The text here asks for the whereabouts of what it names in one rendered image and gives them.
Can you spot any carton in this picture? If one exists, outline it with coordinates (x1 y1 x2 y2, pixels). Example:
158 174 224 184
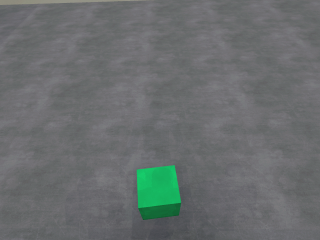
136 165 181 220

